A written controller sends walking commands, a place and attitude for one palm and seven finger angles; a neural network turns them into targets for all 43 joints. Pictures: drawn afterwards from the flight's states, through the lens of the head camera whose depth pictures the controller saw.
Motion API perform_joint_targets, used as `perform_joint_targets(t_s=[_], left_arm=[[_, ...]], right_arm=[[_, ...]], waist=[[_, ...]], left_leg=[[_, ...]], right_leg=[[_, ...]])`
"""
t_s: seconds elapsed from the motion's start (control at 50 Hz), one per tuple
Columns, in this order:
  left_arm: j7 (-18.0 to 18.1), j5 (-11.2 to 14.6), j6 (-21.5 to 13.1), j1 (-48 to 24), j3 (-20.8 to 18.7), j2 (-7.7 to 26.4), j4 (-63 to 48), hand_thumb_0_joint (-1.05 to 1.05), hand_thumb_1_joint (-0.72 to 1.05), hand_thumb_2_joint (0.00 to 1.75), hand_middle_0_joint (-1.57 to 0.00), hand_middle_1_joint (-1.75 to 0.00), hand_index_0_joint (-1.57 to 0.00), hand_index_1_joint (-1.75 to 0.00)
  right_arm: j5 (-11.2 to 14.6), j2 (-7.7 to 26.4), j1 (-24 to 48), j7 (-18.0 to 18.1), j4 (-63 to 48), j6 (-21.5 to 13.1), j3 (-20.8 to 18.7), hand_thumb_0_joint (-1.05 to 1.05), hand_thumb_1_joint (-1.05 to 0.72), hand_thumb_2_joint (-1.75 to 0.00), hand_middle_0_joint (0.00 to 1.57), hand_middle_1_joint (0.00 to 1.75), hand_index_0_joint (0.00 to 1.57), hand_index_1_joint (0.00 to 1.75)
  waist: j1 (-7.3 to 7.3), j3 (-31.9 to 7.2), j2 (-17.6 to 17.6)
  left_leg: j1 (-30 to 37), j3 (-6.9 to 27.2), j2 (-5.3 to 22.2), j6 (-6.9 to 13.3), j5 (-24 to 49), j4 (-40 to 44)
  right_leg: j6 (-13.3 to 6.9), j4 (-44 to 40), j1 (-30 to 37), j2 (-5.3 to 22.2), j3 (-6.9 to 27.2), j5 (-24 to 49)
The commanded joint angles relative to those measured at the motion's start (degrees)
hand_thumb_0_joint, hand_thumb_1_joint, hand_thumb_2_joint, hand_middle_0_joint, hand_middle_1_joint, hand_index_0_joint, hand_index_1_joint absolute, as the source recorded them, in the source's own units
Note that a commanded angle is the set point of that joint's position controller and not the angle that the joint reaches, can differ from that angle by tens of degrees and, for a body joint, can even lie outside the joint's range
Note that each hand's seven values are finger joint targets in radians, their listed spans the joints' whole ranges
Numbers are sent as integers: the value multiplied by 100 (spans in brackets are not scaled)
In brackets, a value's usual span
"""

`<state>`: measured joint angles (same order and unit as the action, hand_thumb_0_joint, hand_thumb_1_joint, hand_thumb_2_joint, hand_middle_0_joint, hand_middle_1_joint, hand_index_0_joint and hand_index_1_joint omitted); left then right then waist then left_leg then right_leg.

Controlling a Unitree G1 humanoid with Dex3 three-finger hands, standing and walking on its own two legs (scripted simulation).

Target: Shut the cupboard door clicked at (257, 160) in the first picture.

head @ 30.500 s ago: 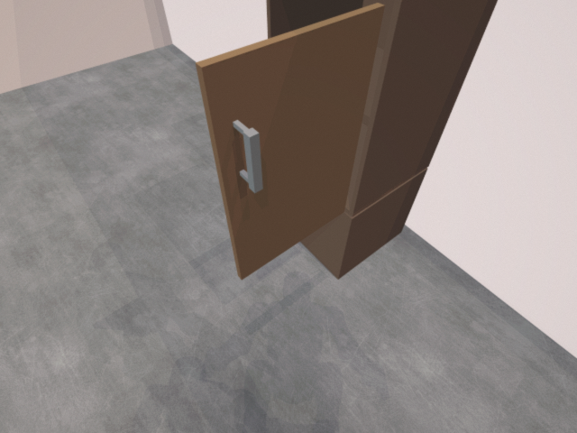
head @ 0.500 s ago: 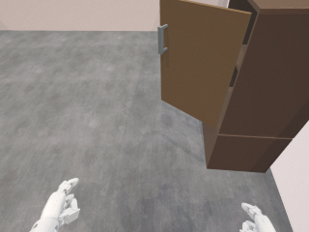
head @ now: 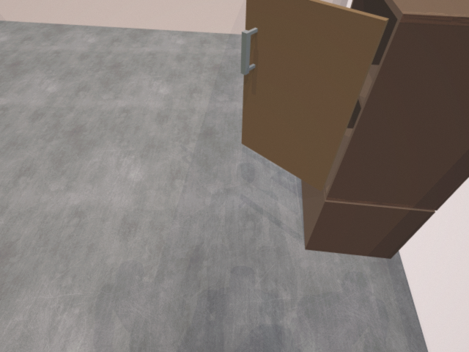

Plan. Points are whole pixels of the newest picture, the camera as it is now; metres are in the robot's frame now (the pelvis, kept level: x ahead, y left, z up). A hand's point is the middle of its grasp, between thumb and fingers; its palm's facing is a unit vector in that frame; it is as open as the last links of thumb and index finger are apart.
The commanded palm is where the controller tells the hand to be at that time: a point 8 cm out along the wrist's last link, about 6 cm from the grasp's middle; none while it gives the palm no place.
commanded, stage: let the arm hang, fingers relaxed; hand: left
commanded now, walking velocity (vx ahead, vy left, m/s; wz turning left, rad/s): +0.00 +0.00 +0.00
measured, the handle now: (249, 51) +0.93 +0.00 +0.07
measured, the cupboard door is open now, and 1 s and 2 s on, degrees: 55 55 55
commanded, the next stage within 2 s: look to check the result in 0.42 s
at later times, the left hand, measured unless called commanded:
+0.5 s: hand out of the picture -0.01 +0.15 -0.18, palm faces +0.02 -0.99 -0.16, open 7.3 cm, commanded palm none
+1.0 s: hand out of the picture +0.00 +0.15 -0.18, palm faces +0.01 -0.99 -0.16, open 7.3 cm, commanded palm none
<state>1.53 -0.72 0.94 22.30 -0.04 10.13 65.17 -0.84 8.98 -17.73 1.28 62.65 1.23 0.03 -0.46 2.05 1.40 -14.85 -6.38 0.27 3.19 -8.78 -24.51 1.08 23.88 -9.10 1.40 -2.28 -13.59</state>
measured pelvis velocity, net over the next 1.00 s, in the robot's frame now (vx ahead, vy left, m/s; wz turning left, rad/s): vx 0.02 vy -0.01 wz -0.01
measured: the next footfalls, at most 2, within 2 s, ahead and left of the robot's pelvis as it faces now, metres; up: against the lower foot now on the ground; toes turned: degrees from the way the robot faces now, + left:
none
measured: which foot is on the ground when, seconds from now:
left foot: down 0.00-1.00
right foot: down 0.00-1.00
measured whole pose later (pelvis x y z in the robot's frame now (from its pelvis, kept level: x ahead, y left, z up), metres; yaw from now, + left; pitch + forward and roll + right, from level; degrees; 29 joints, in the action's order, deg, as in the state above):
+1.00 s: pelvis +0.02 -0.01 +0.00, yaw -1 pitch -1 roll +0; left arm 1.9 -0.8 -0.5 18.0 -0.2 7.4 65.9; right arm -0.8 8.0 -16.0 2.1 64.8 -0.2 -0.3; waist -0.6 1.9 -0.6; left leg -11.6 -6.9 0.4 2.4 -10.0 -22.5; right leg 0.7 22.0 -6.2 1.2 -1.6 -14.7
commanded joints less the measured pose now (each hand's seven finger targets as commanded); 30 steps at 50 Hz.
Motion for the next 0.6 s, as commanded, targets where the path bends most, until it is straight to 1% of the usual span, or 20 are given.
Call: perform_joint_targets(t_s=[0.0, 0.02, 0.06, 0.08, 0.14, 0.16, 0.18, 0.22, 0.26, 0.28, 0.32, 0.36, 0.38, 0.4, 0.44, 0.46, 0.48, 0.5, 0.56, 0.58], left_arm=[[61, -17, -129, 236, -53, 393, -88, 0, 90, 90, -20, -30, -20, -30], [66, -16, -134, 248, -52, 355, -70, 0, 90, 90, -20, -30, -20, -30], [81, -16, -129, 241, -44, 295, -48, 0, 90, 90, -20, -30, -20, -30], [86, -21, -123, 278, -43, 331, -60, 0, 90, 90, -20, -30, -20, -30], [91, -24, -110, 232, -59, 260, -39, 0, 90, 90, -20, -30, -20, -30], [92, -25, -110, 240, -67, 242, -38, 0, 90, 90, -20, -30, -20, -30], [96, -31, -116, 264, -75, 262, -44, 0, 90, 90, -20, -30, -20, -30], [95, -26, -122, 222, -78, 214, -43, 0, 90, 90, -20, -30, -20, -30], [92, -21, -119, 225, -91, 177, -46, 0, 90, 90, -20, -30, -20, -30], [98, -26, -120, 211, -93, 228, -49, 0, 90, 90, -20, -30, -20, -30], [90, -20, -115, 220, -92, 179, -26, 0, 90, 90, -20, -30, -20, -30], [87, -23, -126, 223, -97, 168, -28, 0, 90, 90, -20, -30, -20, -30], [88, -25, -135, 233, -100, 220, -25, 0, 90, 90, -20, -30, -20, -30], [87, -19, -145, 236, -102, 184, -13, 0, 90, 90, -20, -30, -20, -30], [90, -15, -140, 199, -99, 178, -15, 0, 90, 90, -20, -30, -20, -30], [90, -17, -133, 203, -99, 173, -3, 0, 90, 90, -20, -30, -20, -30], [92, -25, -146, 226, -107, 208, -10, 0, 90, 90, -20, -30, -20, -30], [91, -19, -147, 222, -95, 181, 12, 0, 90, 90, -20, -30, -20, -30], [93, -16, -151, 226, -92, 172, 16, 0, 90, 90, -20, -30, -20, -30], [97, -21, -162, 232, -95, 233, 15, 0, 90, 90, -20, -30, -20, -30]], right_arm=[[17, 556, -343, 34, -55, -84, -144, 0, -90, -90, 20, 30, 20, 30], [16, 523, -349, 39, -26, -93, -136, 0, -90, -90, 20, 30, 20, 30], [12, 474, -354, 43, 24, -90, -134, 0, -90, -90, 20, 30, 20, 30], [23, 477, -382, 38, 36, -88, -124, 0, -90, -90, 20, 30, 20, 30], [8, 389, -392, 49, 89, -101, -120, 0, -90, -90, 20, 30, 20, 30], [6, 374, -391, 52, 103, -106, -118, 0, -90, -90, 20, 30, 20, 30], [12, 388, -414, 52, 83, -113, -119, 0, -90, -90, 20, 30, 20, 30], [3, 332, -421, 60, 112, -133, -112, 0, -90, -90, 20, 30, 20, 30], [-3, 324, -429, 69, 113, -142, -115, 0, -90, -90, 20, 30, 20, 30], [9, 346, -468, 69, 103, -143, -118, 0, -90, -90, 20, 30, 20, 30], [2, 328, -433, 80, 120, -154, -112, 0, -90, -90, 20, 30, 20, 30], [3, 329, -457, 86, 105, -158, -124, 0, -90, -90, 20, 30, 20, 30], [17, 349, -476, 83, 103, -164, -118, 0, -90, -90, 20, 30, 20, 30], [9, 333, -467, 86, 114, -173, -123, 0, -90, -90, 20, 30, 20, 30], [10, 351, -505, 91, 123, -168, -122, 0, -90, -90, 20, 30, 20, 30], [13, 339, -488, 91, 134, -161, -130, 0, -90, -90, 20, 30, 20, 30], [22, 371, -503, 90, 117, -161, -133, 0, -90, -90, 20, 30, 20, 30], [17, 348, -461, 89, 125, -157, -126, 0, -90, -90, 20, 30, 20, 30], [17, 365, -477, 93, 136, -155, -131, 0, -90, -90, 20, 30, 20, 30], [31, 389, -489, 88, 136, -155, -133, 0, -90, -90, 20, 30, 20, 30]], waist=[[-42, 298, -458], [-37, 303, -492], [-39, 372, -390], [-24, 381, -242], [-18, 511, -124], [-6, 520, -92], [11, 464, -119], [3, 485, -71], [5, 459, 30], [8, 416, 49], [14, 468, 82], [2, 408, 40], [13, 338, 5], [-2, 258, -37], [-18, 301, -79], [-20, 373, -36], [-15, 294, -114], [-13, 381, -187], [-35, 384, -180], [-25, 322, -216]], left_leg=[[341, 827, 597, -97, -700, 694], [381, 808, 598, -93, -594, 691], [374, 818, 603, -100, -638, 734], [336, 799, 600, -105, -665, 736], [194, 842, 602, -121, -813, 875], [151, 855, 606, -117, -860, 914], [178, 844, 601, -113, -739, 876], [180, 819, 595, -123, -655, 892], [203, 847, 593, -124, -734, 939], [192, 852, 601, -121, -669, 913], [201, 863, 606, -120, -683, 954], [252, 840, 605, -118, -644, 932], [288, 816, 592, -107, -442, 858], [389, 789, 593, -115, -322, 826], [420, 811, 602, -118, -379, 837], [396, 806, 609, -119, -484, 866], [421, 801, 602, -106, -322, 807], [430, 773, 598, -115, -317, 797], [502, 760, 605, -111, -305, 791], [503, 741, 604, -107, -161, 738]], right_leg=[[-293, -637, -718, 406, 500, -443], [-286, -621, -713, 403, 505, -350], [-271, -603, -751, 378, 517, -341], [-270, -608, -716, 376, 503, -336], [-248, -541, -667, 345, 477, -263], [-248, -530, -643, 340, 479, -247], [-251, -523, -573, 339, 450, -149], [-248, -513, -540, 357, 448, -71], [-254, -506, -535, 345, 452, -81], [-255, -502, -445, 333, 428, -23], [-250, -485, -486, 345, 433, 3], [-255, -518, -453, 348, 443, 42], [-258, -525, -384, 359, 425, 132], [-260, -523, -391, 370, 445, 160], [-252, -527, -441, 361, 438, 90], [-249, -543, -485, 367, 428, 35], [-257, -564, -402, 357, 437, 123], [-255, -578, -478, 381, 435, 90], [-257, -603, -507, 380, 462, 72], [-261, -606, -436, 380, 464, 148]])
